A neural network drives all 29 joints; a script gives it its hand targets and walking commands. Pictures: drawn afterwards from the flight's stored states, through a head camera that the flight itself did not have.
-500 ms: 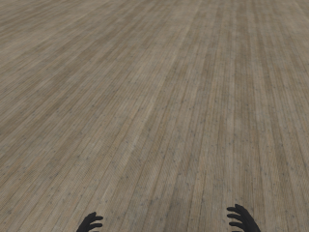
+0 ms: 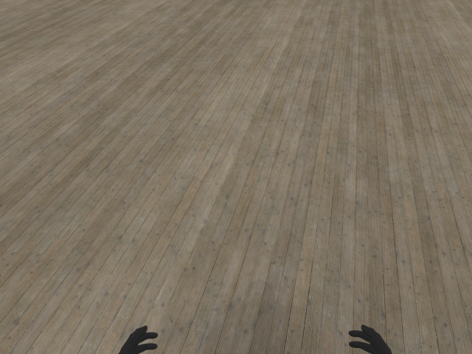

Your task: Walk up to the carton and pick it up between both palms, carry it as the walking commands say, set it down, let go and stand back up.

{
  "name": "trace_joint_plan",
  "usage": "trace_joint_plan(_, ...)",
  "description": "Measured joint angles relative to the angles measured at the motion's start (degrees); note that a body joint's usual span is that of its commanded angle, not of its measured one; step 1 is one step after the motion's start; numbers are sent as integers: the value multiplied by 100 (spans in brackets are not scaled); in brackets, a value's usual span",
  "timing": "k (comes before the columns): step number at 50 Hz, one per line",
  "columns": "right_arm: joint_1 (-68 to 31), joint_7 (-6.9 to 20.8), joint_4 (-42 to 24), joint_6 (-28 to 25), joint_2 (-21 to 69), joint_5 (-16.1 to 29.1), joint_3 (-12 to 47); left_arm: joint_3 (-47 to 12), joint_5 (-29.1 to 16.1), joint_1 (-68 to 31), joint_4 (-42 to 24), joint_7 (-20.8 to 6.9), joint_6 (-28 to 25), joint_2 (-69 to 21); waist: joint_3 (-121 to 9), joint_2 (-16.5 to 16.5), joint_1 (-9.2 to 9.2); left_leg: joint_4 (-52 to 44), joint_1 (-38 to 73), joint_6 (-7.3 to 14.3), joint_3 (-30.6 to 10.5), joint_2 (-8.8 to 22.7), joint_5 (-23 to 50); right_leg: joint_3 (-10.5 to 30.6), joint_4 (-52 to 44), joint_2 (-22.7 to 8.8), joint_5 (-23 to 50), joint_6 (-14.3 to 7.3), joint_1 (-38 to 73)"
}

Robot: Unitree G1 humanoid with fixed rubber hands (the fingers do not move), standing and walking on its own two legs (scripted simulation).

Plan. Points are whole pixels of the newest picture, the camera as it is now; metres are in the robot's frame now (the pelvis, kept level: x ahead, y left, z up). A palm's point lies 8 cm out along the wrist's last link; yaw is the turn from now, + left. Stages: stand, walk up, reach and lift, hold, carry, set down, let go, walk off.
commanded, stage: stand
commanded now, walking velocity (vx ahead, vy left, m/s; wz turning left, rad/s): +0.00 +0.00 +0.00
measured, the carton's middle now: out of the picture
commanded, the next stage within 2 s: walk up in 1.06 s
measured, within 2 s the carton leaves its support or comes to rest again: neither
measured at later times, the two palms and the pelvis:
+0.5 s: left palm out of the picture +0.12 +0.22 -0.10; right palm out of the picture +0.13 -0.23 -0.09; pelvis +0.01 -0.01 +0.00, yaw +0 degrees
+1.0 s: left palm out of the picture +0.14 +0.22 -0.10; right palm out of the picture +0.13 -0.24 -0.10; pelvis +0.03 -0.01 +0.00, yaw +0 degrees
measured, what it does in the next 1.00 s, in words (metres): stands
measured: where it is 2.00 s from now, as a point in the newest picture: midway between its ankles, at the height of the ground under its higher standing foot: outside the picture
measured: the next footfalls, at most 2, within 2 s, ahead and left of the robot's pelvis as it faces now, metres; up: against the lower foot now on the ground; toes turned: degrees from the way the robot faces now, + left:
left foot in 1.62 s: +0.10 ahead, +0.22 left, +0.00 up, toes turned +21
right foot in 1.94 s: +0.13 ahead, +0.11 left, +0.00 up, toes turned +31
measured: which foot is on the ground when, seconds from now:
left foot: down 0.00-1.00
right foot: down 0.00-1.00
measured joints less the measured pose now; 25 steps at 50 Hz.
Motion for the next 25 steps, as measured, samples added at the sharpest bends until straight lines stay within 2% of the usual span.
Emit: trace_joint_plan(25,52,-28,223,-47,-6,14,-73,16,-17,79,214,2,-46,-80,-25,20,-15,-154,109,-50,-18,21,-34,-16,-82,21,-78,-54,78)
